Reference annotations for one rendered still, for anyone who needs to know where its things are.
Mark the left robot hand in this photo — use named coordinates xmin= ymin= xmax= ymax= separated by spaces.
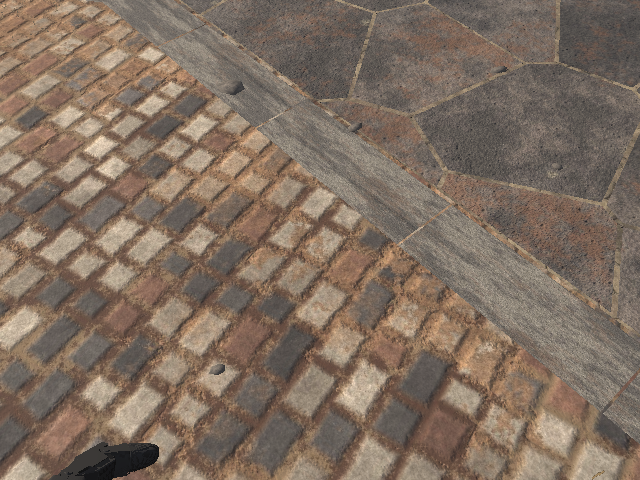
xmin=49 ymin=442 xmax=159 ymax=480

